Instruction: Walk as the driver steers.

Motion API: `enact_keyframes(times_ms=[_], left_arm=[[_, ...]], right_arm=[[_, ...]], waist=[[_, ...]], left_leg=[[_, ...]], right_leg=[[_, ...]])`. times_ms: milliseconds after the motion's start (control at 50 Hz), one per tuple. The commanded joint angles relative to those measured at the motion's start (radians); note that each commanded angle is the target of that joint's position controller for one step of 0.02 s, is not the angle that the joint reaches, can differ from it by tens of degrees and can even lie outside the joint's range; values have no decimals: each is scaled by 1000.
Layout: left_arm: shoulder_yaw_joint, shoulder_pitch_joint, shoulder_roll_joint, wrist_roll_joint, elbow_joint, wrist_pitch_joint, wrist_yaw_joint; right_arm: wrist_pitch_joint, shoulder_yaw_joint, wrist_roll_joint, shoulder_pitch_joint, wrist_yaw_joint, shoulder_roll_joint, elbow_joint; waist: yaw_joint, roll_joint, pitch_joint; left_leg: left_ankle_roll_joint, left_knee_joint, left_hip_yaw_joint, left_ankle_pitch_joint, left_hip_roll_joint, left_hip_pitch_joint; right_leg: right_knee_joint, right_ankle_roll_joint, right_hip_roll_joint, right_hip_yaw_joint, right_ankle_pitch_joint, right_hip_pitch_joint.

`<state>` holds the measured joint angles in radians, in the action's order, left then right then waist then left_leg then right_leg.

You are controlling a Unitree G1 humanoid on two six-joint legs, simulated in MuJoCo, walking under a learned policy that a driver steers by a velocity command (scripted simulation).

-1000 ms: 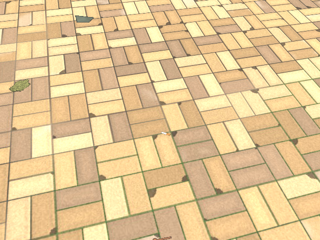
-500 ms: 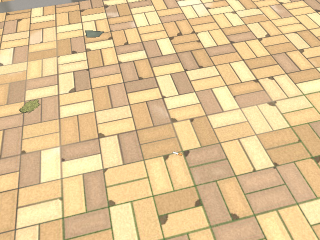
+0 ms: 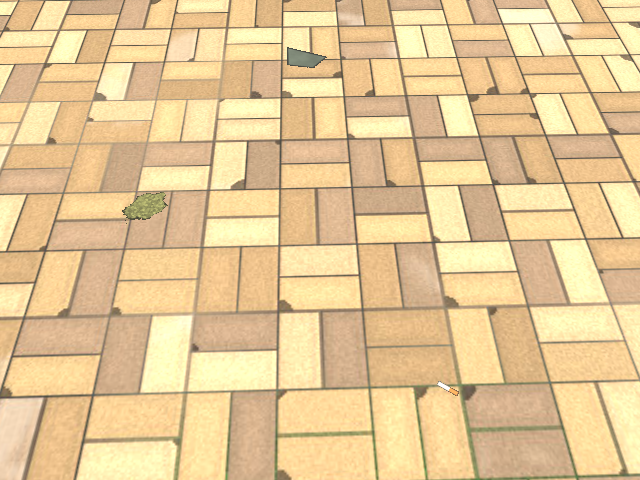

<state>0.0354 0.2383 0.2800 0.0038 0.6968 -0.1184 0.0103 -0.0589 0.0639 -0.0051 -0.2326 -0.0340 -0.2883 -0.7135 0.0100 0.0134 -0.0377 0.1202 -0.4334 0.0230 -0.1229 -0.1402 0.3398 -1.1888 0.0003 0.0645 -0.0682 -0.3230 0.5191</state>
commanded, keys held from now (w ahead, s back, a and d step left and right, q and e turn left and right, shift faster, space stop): w+q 0.06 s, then w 0.68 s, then w+e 0.26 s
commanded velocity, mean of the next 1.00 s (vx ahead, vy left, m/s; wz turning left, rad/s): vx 0.50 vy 0.00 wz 0.10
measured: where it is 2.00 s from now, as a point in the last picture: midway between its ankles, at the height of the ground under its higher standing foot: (342, 239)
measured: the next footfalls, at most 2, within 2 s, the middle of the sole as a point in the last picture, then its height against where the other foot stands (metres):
right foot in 0.34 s outside the picture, level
left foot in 0.84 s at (259, 404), level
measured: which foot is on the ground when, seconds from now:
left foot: down 0.00-0.36, up 0.38-0.82, down 0.84-1.00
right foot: up 0.00-0.32, down 0.34-0.86, up 0.88-1.00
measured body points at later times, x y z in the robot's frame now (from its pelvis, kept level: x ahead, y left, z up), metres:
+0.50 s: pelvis +0.29 -0.05 +0.00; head +0.31 -0.05 +0.45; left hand +0.39 +0.23 -0.09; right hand +0.42 -0.31 -0.11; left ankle +0.20 +0.07 -0.64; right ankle +0.34 -0.14 -0.73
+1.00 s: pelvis +0.55 +0.05 +0.00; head +0.57 +0.07 +0.45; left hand +0.60 +0.34 -0.12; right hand +0.70 -0.21 -0.09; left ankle +0.58 +0.15 -0.73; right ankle +0.51 -0.11 -0.65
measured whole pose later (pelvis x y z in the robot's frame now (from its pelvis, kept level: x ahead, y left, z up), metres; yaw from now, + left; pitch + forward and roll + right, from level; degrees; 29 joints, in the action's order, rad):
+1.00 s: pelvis +0.55 +0.05 +0.00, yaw +3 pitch +1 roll +0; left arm 0.05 0.32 0.31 -0.03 0.79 -0.05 0.00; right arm -0.09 0.05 0.01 -0.21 -0.02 -0.26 -0.72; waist -0.01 0.04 -0.02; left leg 0.04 -0.45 -0.08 -0.18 -0.01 0.30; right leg -1.16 0.01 0.06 -0.05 -0.34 0.50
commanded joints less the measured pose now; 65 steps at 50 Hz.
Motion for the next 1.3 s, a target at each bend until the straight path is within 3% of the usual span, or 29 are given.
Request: enact_keyframes(times_ms=[20,140,240,300,320,340,360,380,400,420,440,460,520,620,700,760,800,820,840,860,880,900,940,960,1020,1080,1180,1260,1300], left_arm=[[36,62,112,18,-66,13,13],[8,-156,49,17,-110,3,7],[12,-295,79,-5,-151,-17,-24],[23,-254,102,-7,-150,-24,-32],[34,-171,119,-5,-129,-27,-28],[51,-36,158,5,-104,-30,-22],[71,145,234,15,-85,-27,-15],[85,225,253,0,-30,-11,-25],[63,231,161,-23,-35,-3,-25],[50,161,128,-20,-41,6,-19],[42,104,119,-8,-50,12,-20],[36,70,106,-2,-50,13,-23],[30,37,93,-5,-37,6,-31],[46,62,150,-15,6,15,-21],[51,137,175,-28,51,26,-19],[55,163,184,-34,76,41,-15],[60,149,199,-33,82,54,-9],[54,141,190,-30,80,57,-7],[36,131,148,-16,64,54,-7],[4,237,41,-5,39,38,-10],[5,256,64,-28,50,24,-12],[35,163,155,-53,38,24,-12],[39,67,145,-35,13,37,-7],[43,81,132,-29,17,50,-6],[41,111,80,-34,30,83,-5],[42,50,69,-26,5,88,-4],[27,-106,37,-24,-42,76,-37],[21,-219,33,-27,-105,76,-62],[27,-230,45,-27,-129,77,-72]], right_arm=[[-24,30,-4,46,9,-115,83],[-15,29,-17,-69,34,-135,28],[-3,24,-17,-168,35,-142,-14],[13,27,-12,-171,38,-154,-22],[16,24,-13,-149,38,-150,-18],[12,13,-8,-126,35,-125,-4],[0,-4,13,-138,35,-82,22],[-16,-22,-10,-257,31,-34,12],[-22,-6,-24,-193,30,-121,13],[-23,3,-29,-77,27,-148,40],[-24,-1,-15,-18,26,-133,57],[-25,2,-2,2,25,-117,65],[-13,-5,-4,-46,22,-65,54],[-20,-26,5,101,18,-26,88],[-31,-24,-9,223,4,-36,119],[-38,-15,-11,267,-8,-59,147],[-46,0,-8,201,-8,-86,138],[-47,20,-4,88,-1,-119,107],[-46,42,9,-78,10,-176,76],[-35,66,26,-198,21,-274,65],[-25,54,17,-236,18,-224,52],[-24,36,7,-186,20,-165,48],[-29,12,7,-50,16,-97,50],[-38,7,14,-8,13,-75,47],[-62,16,19,32,14,-74,22],[-67,27,24,9,24,-96,-12],[-50,37,15,-31,39,-137,-46],[-21,49,-2,-93,43,-166,-81],[-6,54,-11,-92,45,-182,-87]], waist=[[-49,-45,68],[49,-68,51],[110,-89,28],[74,-127,41],[23,-132,77],[-47,-114,186],[-107,18,341],[-80,306,430],[-112,181,334],[-115,95,184],[-90,21,103],[-63,7,50],[-7,79,47],[-41,60,22],[-88,63,5],[-83,66,-11],[-29,73,17],[32,60,85],[107,25,214],[99,-204,385],[113,-293,465],[116,-181,293],[54,-109,112],[18,-137,77],[-26,-120,42],[-19,-77,16],[37,-50,-27],[77,-42,-66],[62,-58,-55]], left_leg=[[197,239,347,63,274,-52],[110,203,216,83,196,-21],[108,114,312,82,274,-222],[87,42,360,239,312,-322],[69,-25,339,384,284,-317],[38,-186,290,460,235,-251],[-11,-484,208,246,148,-31],[-79,-776,118,-403,23,313],[-79,-866,169,-432,84,443],[-83,-878,130,-336,129,489],[-87,-835,91,-261,168,469],[-93,-773,79,-216,196,444],[-115,-666,45,-178,228,345],[-137,-343,7,67,232,297],[-126,-169,-6,194,197,229],[-92,-99,7,117,187,224],[-68,-53,-9,57,160,107],[-45,-27,-29,55,141,-63],[1,-72,50,88,238,-334],[127,-76,416,26,507,-741],[180,77,692,-179,574,-759],[132,113,573,-281,533,-629],[87,179,346,-187,456,-353],[76,215,267,-122,423,-260],[75,287,112,32,398,-155],[78,300,10,154,398,-187],[50,309,-126,188,387,-249],[37,269,-167,235,429,-389],[19,203,-194,399,439,-441]], right_leg=[[67,-33,59,-18,64,107],[499,-59,7,24,453,42],[663,-23,-25,21,398,83],[723,23,-54,39,245,20],[770,53,-74,60,255,-106],[741,108,-14,12,316,-341],[682,207,169,-193,389,-670],[777,345,341,-592,173,-930],[841,306,326,-641,-39,-889],[870,265,288,-504,-27,-757],[901,249,246,-410,74,-625],[931,244,209,-349,161,-532],[993,242,147,-219,304,-405],[1034,220,108,-68,410,-351],[1016,198,127,-52,357,-390],[967,177,172,-88,371,-473],[882,155,170,-101,487,-490],[758,132,126,-72,598,-461],[530,97,73,-34,509,-325],[139,21,-67,47,78,53],[-39,12,-98,-58,-266,198],[-112,15,-45,-76,-203,276],[-46,13,29,-32,-46,240],[-7,9,57,-39,5,184],[21,-5,70,-40,90,122],[119,-17,70,-62,211,192],[396,-1,54,19,395,175],[513,33,42,71,327,220],[544,62,13,112,238,185]])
